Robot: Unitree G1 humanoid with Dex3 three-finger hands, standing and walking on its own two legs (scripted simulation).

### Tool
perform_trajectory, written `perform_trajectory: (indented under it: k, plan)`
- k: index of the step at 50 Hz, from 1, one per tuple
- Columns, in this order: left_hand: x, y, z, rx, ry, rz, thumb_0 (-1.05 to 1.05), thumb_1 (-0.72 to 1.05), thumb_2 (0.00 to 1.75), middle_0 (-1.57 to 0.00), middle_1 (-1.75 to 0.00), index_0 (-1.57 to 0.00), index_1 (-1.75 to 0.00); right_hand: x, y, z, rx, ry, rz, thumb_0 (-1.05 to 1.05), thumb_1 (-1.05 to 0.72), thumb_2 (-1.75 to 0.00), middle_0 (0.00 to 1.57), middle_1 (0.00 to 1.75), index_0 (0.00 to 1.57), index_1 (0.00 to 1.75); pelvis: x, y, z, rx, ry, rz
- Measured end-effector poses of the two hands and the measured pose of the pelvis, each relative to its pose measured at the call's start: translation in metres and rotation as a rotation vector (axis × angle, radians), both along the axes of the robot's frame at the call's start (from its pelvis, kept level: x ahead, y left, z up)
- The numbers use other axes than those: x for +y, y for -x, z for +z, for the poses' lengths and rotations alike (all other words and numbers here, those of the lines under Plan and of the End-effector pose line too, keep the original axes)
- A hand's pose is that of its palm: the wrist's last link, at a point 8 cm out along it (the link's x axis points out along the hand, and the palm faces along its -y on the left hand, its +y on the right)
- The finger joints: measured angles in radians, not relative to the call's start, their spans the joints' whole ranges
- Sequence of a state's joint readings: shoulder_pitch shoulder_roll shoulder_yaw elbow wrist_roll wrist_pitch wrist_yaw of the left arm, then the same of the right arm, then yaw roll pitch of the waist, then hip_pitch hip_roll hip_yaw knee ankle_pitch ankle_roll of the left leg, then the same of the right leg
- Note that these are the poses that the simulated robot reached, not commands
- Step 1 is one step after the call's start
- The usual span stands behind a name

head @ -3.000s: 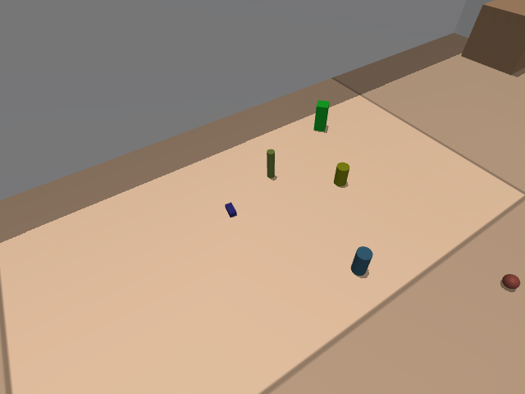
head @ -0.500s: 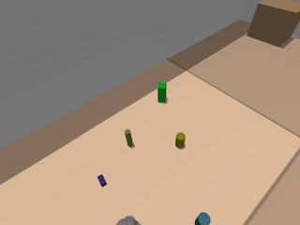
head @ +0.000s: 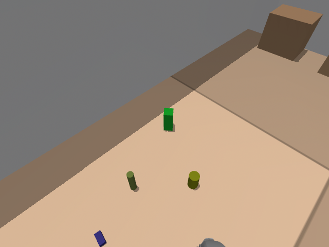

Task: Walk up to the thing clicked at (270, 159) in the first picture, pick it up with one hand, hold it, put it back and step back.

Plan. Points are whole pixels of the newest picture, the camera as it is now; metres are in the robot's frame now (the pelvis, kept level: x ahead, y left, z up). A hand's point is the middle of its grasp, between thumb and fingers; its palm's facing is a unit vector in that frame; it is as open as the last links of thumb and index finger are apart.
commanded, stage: walk up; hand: left
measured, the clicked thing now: (131, 181) +0.62 +0.21 -0.69
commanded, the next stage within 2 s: stand in 1.96 s
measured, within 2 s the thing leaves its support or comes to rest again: neither
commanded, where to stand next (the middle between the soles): +0.28 +0.00 m, yaw +2 degrees
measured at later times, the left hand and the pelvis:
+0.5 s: hand (71, 236) +0.20 +0.28 -0.16, palm faces -0.01 -0.93 -0.36, open 7.4 cm; pelvis +0.16 +0.01 -0.02, yaw +1 degrees
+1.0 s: hand (85, 205) +0.29 +0.26 -0.16, palm faces -0.02 -0.93 -0.36, open 7.4 cm; pelvis +0.21 +0.00 -0.01, yaw +0 degrees
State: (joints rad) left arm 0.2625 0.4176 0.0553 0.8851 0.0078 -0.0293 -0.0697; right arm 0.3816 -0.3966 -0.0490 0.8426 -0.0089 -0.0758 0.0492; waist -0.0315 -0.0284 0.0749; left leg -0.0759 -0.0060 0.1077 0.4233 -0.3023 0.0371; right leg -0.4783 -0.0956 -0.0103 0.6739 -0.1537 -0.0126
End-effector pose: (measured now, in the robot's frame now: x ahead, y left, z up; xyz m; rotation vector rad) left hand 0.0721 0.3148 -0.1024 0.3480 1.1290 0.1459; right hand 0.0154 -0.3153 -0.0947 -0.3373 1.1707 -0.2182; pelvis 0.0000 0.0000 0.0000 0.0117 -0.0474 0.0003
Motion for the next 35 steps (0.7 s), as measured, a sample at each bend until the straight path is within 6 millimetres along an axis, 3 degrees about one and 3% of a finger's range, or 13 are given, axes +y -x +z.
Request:
perform_trajectory:
  k: [5,8,12,17,24,28,35]
  plan:
    - [-0.019,-0.062,0.001,-0.061,-0.039,-0.025,0.01,0.91,0.9,-0.2,-0.3,-0.2,-0.3,-0.02,-0.028,-0.028,0.039,-0.022,-0.02,0.01,-0.9,-0.9,0.21,0.3,0.2,0.3,-0.018,-0.042,-0.015,0.0,0.004,-0.002]
    - [-0.031,-0.087,0.006,-0.116,-0.043,-0.022,0.01,0.91,0.9,-0.2,-0.3,-0.2,-0.3,-0.024,-0.054,-0.035,0.057,-0.033,-0.007,0.01,-0.9,-0.9,0.21,0.3,0.2,0.3,-0.026,-0.058,-0.016,-0.009,0.009,0.002]
    - [-0.038,-0.1,0.016,-0.118,-0.038,-0.002,0.01,0.91,0.9,-0.2,-0.3,-0.21,-0.3,-0.025,-0.096,-0.031,0.032,-0.047,0.021,0.01,-0.9,-0.9,0.2,0.3,0.2,0.3,-0.026,-0.08,-0.007,-0.009,0.005,0.002]
    - [-0.029,-0.106,0.015,-0.069,-0.035,0.014,0.01,0.9,0.9,-0.2,-0.3,-0.21,-0.3,-0.023,-0.14,-0.019,0.01,-0.037,0.051,0.01,-0.9,-0.9,0.2,0.3,0.2,0.3,-0.022,-0.11,-0.002,0.005,0.02,0.007]
    - [0.005,-0.12,-0.015,0.012,-0.019,0.063,0.01,0.9,0.9,-0.2,-0.3,-0.21,-0.3,-0.009,-0.194,-0.01,0.005,0.05,0.066,0.01,-0.9,-0.9,0.2,0.3,0.2,0.3,0.002,-0.155,-0.014,0.012,0.04,0.014]
    - [0.014,-0.139,-0.031,0.06,-0.005,0.076,0.01,0.91,0.9,-0.2,-0.3,-0.2,-0.3,0.009,-0.217,-0.004,-0.027,0.063,0.059,0.0,-0.9,-0.9,0.2,0.3,0.2,0.3,0.012,-0.172,-0.015,0.005,0.029,0.012]
    - [0.012,-0.172,-0.031,0.07,0.014,0.058,0.01,0.91,0.9,-0.2,-0.3,-0.2,-0.3,0.019,-0.244,0.005,-0.043,0.067,0.061,0.0,-0.9,-0.9,0.21,0.3,0.2,0.3,0.015,-0.192,-0.008,0.006,0.032,0.005]
